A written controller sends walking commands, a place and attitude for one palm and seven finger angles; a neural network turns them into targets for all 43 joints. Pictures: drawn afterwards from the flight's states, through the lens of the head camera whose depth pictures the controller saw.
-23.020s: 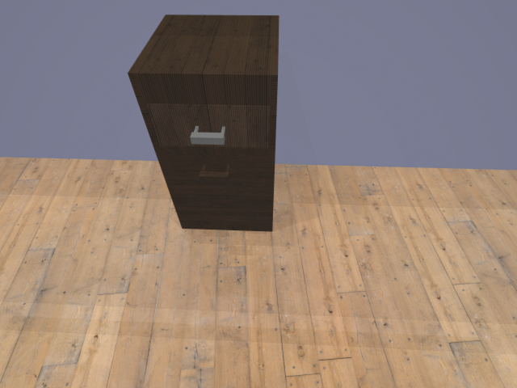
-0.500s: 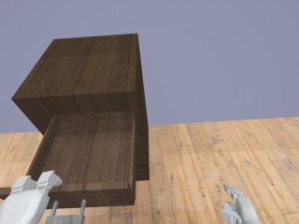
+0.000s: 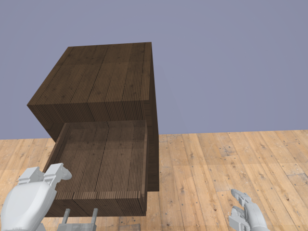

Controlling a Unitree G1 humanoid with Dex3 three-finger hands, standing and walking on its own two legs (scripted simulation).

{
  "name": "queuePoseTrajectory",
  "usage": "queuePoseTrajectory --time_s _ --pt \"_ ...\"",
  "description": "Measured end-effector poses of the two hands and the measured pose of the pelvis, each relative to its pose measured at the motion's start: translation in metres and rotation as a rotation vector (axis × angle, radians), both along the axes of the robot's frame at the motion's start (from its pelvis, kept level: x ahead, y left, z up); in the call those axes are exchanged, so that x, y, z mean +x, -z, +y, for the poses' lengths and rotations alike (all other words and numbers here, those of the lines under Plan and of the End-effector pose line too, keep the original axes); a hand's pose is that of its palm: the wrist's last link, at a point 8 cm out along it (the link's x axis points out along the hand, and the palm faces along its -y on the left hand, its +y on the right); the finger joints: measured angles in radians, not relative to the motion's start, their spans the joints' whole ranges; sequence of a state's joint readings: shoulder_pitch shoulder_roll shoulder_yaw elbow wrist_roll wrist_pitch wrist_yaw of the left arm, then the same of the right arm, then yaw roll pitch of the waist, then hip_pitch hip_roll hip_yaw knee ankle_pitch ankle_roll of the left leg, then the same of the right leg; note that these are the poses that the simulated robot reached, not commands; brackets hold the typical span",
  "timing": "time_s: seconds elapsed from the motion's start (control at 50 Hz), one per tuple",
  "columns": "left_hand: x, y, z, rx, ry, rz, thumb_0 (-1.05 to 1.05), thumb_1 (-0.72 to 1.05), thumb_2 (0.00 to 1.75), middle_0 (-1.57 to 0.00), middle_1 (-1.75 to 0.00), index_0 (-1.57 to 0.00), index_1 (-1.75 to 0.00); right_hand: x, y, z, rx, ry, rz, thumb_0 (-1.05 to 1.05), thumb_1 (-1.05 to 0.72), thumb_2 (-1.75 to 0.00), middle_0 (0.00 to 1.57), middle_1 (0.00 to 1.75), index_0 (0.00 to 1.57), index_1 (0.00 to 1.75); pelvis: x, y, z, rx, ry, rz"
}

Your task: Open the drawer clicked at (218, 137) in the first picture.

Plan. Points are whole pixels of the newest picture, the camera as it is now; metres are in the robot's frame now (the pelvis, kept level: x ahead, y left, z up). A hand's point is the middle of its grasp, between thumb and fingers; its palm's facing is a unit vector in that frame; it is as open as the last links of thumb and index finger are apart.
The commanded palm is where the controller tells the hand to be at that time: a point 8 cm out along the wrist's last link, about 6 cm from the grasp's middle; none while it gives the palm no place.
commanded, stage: draw the hand back to the body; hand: left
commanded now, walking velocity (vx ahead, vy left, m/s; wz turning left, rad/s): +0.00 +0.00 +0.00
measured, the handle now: (79, 220) +0.17 +0.28 -0.14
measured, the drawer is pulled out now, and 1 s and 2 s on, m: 0.29 0.29 0.29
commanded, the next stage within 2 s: step back with the hand held close in 1.08 s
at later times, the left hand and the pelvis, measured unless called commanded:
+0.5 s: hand (50, 172) +0.18 +0.23 +0.15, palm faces +0.35 -0.84 -0.42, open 12.0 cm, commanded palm +0.13 +0.28 +0.17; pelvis +0.01 -0.01 +0.02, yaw +2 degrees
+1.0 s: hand (56, 166) +0.18 +0.21 +0.18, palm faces +0.40 -0.83 -0.40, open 7.9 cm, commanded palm +0.13 +0.25 +0.20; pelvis +0.01 -0.04 +0.03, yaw +2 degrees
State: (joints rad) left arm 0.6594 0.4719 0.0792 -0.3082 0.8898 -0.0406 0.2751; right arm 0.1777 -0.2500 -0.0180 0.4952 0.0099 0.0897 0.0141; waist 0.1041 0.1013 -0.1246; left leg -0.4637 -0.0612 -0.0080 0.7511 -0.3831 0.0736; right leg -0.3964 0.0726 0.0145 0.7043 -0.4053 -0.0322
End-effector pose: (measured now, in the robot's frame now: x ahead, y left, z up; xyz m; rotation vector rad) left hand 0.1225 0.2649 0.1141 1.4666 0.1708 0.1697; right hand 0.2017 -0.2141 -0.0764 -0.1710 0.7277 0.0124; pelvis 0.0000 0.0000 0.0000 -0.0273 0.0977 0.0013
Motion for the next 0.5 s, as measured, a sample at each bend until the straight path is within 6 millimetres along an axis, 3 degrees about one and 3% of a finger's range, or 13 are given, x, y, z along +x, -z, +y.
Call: queuePoseTrajectory --time_s 0.1,0.18,0.26,0.36,0.5 --pt "0.005 -0.014 0.000 0.028 0.046 -0.040 0.00 -0.49 0.31 -0.32 -1.20 -0.32 -1.20 0.003 -0.004 0.009 0.000 -0.016 -0.007 0.01 -0.91 -0.90 0.20 0.30 0.20 0.30 -0.002 -0.001 0.003 -0.003 -0.003 -0.013" --pt "0.006 -0.016 0.011 -0.621 -0.141 -0.199 -0.01 -0.47 0.31 -0.31 -1.19 -0.31 -1.19 -0.002 -0.013 0.017 0.037 0.034 -0.077 0.01 -0.91 -0.90 0.20 0.30 0.20 0.30 0.000 -0.007 0.006 0.001 -0.016 -0.079" --pt "0.009 -0.023 0.010 -0.914 -0.184 -0.317 -0.01 -0.41 0.34 -0.30 -1.15 -0.30 -1.15 -0.012 -0.020 0.021 0.025 0.050 -0.095 0.01 -0.91 -0.90 0.20 0.30 0.20 0.30 0.007 -0.013 0.004 0.013 -0.027 -0.104" --pt "0.018 -0.038 0.006 -1.012 -0.123 -0.384 -0.01 -0.28 0.40 -0.29 -1.06 -0.29 -1.06 -0.019 -0.022 0.016 -0.008 0.037 -0.080 0.01 -0.91 -0.90 0.20 0.30 0.20 0.30 0.011 -0.019 0.000 0.012 -0.039 -0.118" --pt "0.023 -0.058 0.006 -0.975 -0.076 -0.383 -0.01 -0.06 0.49 -0.27 -0.92 -0.27 -0.92 -0.020 -0.023 -0.002 -0.023 0.059 -0.067 0.01 -0.91 -0.90 0.20 0.30 0.20 0.30 0.011 -0.024 -0.006 0.014 -0.033 -0.113"
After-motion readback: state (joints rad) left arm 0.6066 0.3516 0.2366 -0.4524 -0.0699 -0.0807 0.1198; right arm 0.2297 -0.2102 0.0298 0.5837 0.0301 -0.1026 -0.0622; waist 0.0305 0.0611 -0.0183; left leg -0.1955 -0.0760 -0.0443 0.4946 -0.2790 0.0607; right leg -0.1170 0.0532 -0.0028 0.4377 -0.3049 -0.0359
